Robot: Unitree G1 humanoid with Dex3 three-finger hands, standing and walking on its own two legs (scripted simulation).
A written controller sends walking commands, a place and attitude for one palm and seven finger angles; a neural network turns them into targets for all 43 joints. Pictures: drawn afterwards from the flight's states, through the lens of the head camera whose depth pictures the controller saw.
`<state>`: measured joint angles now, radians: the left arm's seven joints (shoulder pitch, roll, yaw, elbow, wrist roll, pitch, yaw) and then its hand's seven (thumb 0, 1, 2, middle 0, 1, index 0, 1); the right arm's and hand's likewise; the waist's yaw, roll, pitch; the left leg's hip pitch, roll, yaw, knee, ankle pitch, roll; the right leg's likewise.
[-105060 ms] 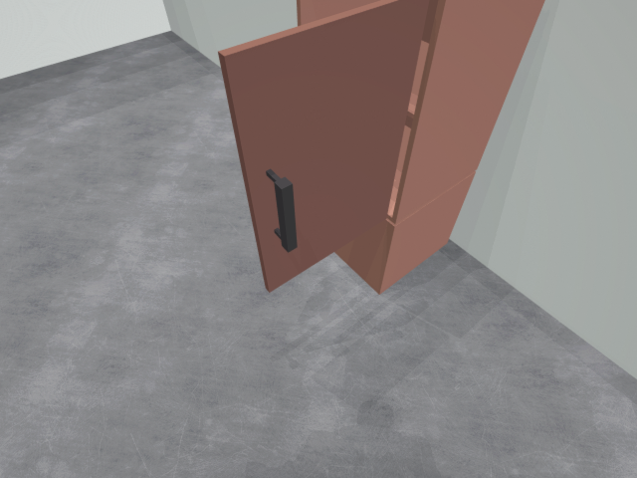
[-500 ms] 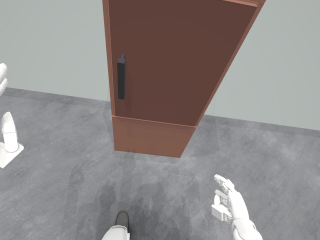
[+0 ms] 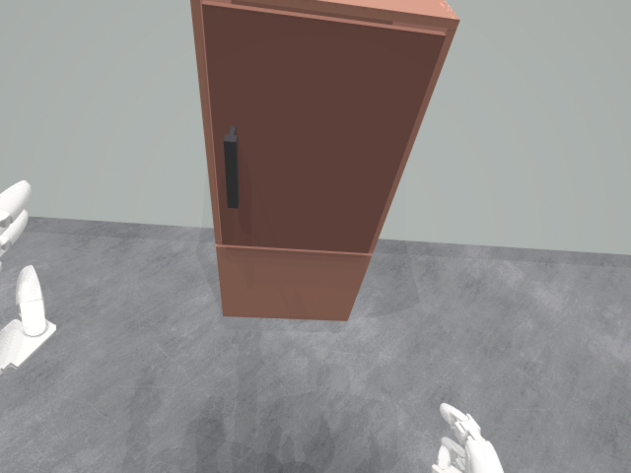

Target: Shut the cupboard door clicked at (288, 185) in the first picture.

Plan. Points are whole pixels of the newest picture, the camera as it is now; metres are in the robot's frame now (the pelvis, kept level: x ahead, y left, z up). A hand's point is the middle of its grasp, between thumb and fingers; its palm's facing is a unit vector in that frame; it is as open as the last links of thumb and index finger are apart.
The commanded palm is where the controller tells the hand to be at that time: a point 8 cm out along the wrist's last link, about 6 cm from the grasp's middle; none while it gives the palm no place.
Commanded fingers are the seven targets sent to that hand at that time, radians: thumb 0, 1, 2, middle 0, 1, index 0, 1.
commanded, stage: stop stepping back and stand still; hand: left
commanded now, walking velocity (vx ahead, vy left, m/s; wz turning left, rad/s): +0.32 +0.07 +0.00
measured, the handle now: (233, 168) +0.71 +0.16 -0.05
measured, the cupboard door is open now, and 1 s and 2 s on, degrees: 0 0 0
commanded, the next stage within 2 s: let the arm hang, fingers relaxed in 0.90 s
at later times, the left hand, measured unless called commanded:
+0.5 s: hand out of the picture +0.22 +0.30 +0.19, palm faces +0.42 -0.78 -0.47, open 7.5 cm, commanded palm +0.15 +0.34 +0.18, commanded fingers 0.00 0.90 0.90 -0.20 -0.30 -0.20 -0.30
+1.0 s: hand out of the picture +0.23 +0.30 +0.19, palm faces +0.41 -0.79 -0.45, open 7.5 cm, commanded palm none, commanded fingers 0.00 0.90 0.90 -0.20 -0.30 -0.20 -0.30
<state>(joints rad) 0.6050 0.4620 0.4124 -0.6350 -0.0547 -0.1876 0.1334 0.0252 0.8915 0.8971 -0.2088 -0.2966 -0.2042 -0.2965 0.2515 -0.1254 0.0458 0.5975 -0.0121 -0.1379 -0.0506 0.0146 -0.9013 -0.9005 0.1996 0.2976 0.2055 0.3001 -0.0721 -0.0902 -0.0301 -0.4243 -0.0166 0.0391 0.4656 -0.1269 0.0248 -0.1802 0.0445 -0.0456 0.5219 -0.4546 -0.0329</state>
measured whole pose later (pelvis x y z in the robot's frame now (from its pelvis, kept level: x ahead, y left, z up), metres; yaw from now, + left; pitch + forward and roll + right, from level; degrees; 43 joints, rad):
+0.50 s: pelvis +0.01 +0.04 -0.01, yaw +1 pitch -1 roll +1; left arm 0.52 0.51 0.50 -0.66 -0.07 -0.18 0.16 0.03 0.89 0.90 -0.21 -0.30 -0.20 -0.30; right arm 0.20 -0.10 0.03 0.57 0.00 -0.15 -0.03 0.01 -0.90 -0.90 0.20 0.30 0.21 0.30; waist -0.02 -0.10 0.07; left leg -0.31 0.10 0.08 0.58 -0.25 -0.06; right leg -0.28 0.00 -0.06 0.64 -0.38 0.02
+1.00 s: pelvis +0.03 +0.05 +0.00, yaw +1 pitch +0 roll -1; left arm 0.54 0.43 0.41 -0.55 -0.05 -0.20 0.16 0.02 0.89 0.90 -0.21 -0.30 -0.21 -0.30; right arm 0.21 -0.20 0.01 0.60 0.01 -0.11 -0.07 0.01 -0.90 -0.90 0.20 0.30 0.20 0.30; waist -0.02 -0.01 0.01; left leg -0.25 0.04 0.02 0.51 -0.27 -0.01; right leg -0.20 0.02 -0.06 0.46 -0.27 -0.03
